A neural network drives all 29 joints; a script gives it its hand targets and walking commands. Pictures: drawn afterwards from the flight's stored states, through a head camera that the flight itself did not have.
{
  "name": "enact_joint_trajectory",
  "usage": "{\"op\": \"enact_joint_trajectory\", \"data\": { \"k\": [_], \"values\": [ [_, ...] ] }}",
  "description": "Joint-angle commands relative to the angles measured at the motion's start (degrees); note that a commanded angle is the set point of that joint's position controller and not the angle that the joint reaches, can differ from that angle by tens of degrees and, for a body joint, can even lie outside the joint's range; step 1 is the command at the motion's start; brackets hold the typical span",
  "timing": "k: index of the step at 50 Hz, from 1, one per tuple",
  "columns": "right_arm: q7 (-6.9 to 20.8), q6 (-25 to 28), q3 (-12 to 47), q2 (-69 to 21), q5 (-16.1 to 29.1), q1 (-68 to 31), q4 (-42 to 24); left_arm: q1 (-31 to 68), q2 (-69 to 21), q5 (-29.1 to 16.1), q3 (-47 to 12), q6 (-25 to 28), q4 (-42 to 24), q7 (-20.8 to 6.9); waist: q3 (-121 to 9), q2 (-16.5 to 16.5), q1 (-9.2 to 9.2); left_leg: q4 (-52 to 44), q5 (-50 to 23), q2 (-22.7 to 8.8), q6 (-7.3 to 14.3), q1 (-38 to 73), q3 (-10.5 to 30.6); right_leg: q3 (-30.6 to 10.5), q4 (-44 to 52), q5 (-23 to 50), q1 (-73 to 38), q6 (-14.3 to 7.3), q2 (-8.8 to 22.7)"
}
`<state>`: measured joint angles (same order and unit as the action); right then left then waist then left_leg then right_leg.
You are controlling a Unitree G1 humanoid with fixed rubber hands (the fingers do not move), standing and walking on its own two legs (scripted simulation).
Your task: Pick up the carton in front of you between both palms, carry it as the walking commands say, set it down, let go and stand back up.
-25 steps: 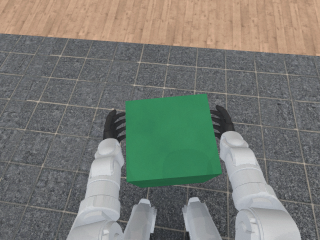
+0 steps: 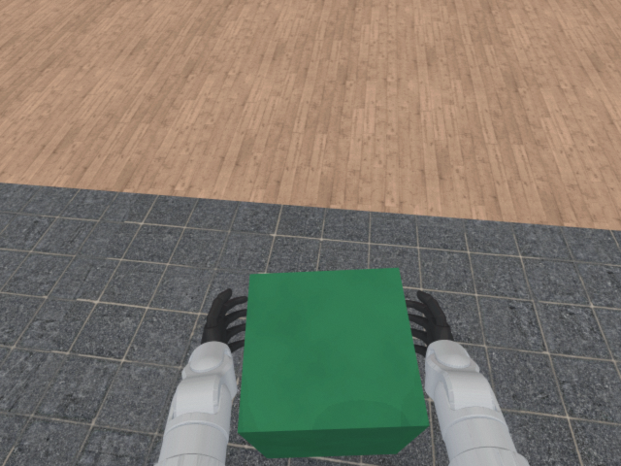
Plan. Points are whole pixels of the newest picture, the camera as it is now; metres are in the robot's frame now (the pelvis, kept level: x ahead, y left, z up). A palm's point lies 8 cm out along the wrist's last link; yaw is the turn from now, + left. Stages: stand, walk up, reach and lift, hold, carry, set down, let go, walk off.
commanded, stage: reach and lift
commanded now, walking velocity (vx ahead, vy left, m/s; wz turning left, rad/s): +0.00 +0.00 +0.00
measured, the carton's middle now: (328, 370) +0.30 +0.00 -0.10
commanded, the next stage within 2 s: hold in 1.22 s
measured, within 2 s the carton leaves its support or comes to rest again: neither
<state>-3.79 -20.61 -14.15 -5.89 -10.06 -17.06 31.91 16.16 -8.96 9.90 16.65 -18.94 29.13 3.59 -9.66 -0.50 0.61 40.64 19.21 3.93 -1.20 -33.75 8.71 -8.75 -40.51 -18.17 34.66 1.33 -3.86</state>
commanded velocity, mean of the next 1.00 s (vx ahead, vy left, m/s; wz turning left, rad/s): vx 0.00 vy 0.00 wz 0.00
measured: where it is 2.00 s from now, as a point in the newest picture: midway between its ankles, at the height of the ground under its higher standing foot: outside the picture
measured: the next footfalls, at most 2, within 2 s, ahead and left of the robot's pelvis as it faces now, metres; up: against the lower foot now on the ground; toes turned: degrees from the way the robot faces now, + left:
none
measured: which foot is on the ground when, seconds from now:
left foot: down 0.00-1.00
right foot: down 0.00-1.00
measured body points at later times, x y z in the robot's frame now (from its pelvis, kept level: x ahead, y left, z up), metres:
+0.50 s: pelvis -0.02 +0.00 +0.02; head -0.04 +0.00 +0.47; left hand +0.30 +0.15 +0.04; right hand +0.29 -0.15 +0.03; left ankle +0.00 +0.13 -0.71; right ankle +0.01 -0.13 -0.71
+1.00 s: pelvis +0.00 +0.00 +0.03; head -0.03 -0.01 +0.48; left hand +0.30 +0.15 +0.06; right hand +0.30 -0.15 +0.05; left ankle +0.00 +0.13 -0.71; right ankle +0.01 -0.13 -0.71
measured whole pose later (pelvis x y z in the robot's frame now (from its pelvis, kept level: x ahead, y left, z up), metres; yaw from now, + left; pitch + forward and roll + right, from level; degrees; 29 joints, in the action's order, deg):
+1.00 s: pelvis +0.00 +0.00 +0.03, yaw +1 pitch -4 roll +0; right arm -2.5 -39.5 -12.2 -8.6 -15.8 -14.5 19.1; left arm 16.1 -9.0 16.4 14.9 -36.6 19.5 -0.3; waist -1.4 -0.4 0.1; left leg 22.0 12.1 2.2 -1.0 -5.8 9.4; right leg -7.4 -21.8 -11.4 6.4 0.5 -2.4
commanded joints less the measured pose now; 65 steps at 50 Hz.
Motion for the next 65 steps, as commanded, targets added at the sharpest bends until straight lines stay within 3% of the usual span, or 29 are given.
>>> {"op": "enact_joint_trajectory", "data": {
  "k": [1, 6, 12, 16, 22, 30, 42, 60, 65],
  "values": [
    [15.4, -3.8, 35.7, -59.2, 10.9, -25.7, -8.8, 20.2, -57.9, -8.7, -36.8, -6.7, -1.6, -15.3, -18.1, 0.0, -0.19, -12.5, -26.1, 2.0, 0.0, 21.1, -2.9, 3.3, 11.7, 25.5, -25.5, 0.2, -2.2],
    [16.3, -8.7, 35.7, -57.3, 10.9, -23.4, -11.8, 18.3, -57.2, -8.6, -37.0, -11.5, -5.0, -15.9, -10.9, -1.5, -0.70, -16.8, -24.5, 1.4, -0.6, 25.0, -3.2, 4.0, 16.3, 22.0, -28.6, 0.0, -2.0],
    [17.4, -12.0, 29.2, -55.1, 7.4, -29.0, -9.9, 22.8, -55.9, -6.1, -30.6, -14.6, -0.8, -17.4, 1.1, -0.3, -0.67, -20.2, -9.0, 0.7, -0.1, 21.9, -4.0, 4.9, 19.4, 7.4, -26.2, -0.8, -1.4],
    [18.4, -11.8, 28.0, -56.2, 7.4, -35.5, -10.2, 28.5, -57.9, -6.5, -29.0, -14.3, 0.5, -18.5, -0.6, 0.5, -0.60, -19.8, -4.5, 0.5, 0.6, 21.8, -4.3, 5.3, 18.3, 3.8, -26.5, -1.2, -1.4],
    [19.1, -11.7, 29.9, -58.6, 8.6, -39.4, -10.8, 32.7, -59.5, -6.5, -30.2, -14.2, -0.4, -18.8, -7.4, 0.4, 0.15, -19.0, -7.8, 0.6, 0.6, 24.8, -4.6, 5.4, 17.6, 6.5, -28.9, -1.0, -1.5],
    [18.3, -12.8, 29.3, -58.7, 8.1, -36.7, -9.9, 30.1, -56.5, -5.1, -28.7, -15.2, -0.4, -18.5, -6.1, 0.5, 0.57, -19.9, -10.8, 1.4, 0.7, 26.1, -5.1, 5.0, 19.1, 10.0, -29.9, -0.2, -1.4],
    [16.6, -14.9, 32.8, -58.6, 9.7, -30.8, -16.9, 25.7, -55.4, -7.1, -32.2, -16.8, -6.8, -19.0, -7.7, 1.6, -0.72, -20.6, -20.4, 2.2, 0.3, 29.5, -4.9, 4.9, 20.4, 21.6, -34.9, 0.7, -1.4],
    [17.9, -16.9, 32.8, -55.9, 10.5, -31.5, -19.3, 24.1, -56.3, -7.6, -33.1, -19.3, -9.3, -18.4, -4.6, -0.4, -0.30, -21.9, -19.7, 1.7, -0.2, 31.0, -4.1, 5.3, 21.3, 16.8, -33.7, -0.2, -2.0],
    [18.0, -18.3, 37.0, -56.8, 13.0, -31.8, -25.0, 24.6, -58.4, -10.8, -37.8, -20.9, -15.0, -18.0, -8.8, -0.7, -0.54, -22.0, -23.9, 1.5, -0.8, 34.7, -3.8, 5.2, 21.6, 19.2, -35.6, -0.1, -2.4]
  ]
}}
